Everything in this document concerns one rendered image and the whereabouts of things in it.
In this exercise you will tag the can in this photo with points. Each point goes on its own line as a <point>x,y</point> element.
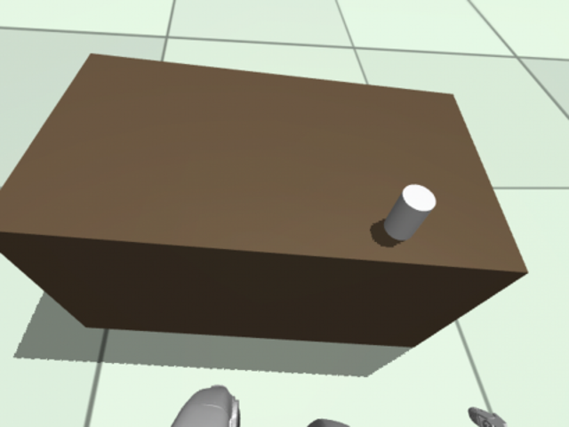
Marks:
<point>410,210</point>

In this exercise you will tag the right robot hand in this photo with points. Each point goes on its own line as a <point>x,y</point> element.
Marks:
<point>485,419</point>

